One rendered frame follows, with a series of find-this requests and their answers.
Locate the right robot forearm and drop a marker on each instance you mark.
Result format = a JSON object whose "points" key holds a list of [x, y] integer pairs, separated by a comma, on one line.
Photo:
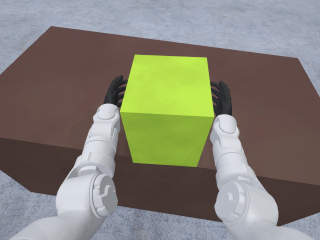
{"points": [[229, 157]]}

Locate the pedestal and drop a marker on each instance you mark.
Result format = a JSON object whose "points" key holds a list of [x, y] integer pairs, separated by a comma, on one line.
{"points": [[51, 92]]}

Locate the left robot forearm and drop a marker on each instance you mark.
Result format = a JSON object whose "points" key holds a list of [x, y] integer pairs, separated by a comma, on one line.
{"points": [[100, 146]]}

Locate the carton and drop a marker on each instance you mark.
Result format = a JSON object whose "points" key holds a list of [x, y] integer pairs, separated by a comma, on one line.
{"points": [[167, 109]]}

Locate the robot right upper arm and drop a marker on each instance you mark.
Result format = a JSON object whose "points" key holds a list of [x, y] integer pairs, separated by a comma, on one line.
{"points": [[249, 213]]}

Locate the robot right hand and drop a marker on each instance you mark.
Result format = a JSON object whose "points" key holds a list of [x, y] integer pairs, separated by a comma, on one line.
{"points": [[223, 102]]}

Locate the robot left upper arm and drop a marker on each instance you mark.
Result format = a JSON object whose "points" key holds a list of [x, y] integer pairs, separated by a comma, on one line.
{"points": [[83, 203]]}

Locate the robot left hand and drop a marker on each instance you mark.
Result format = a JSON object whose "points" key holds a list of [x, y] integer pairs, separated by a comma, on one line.
{"points": [[112, 96]]}

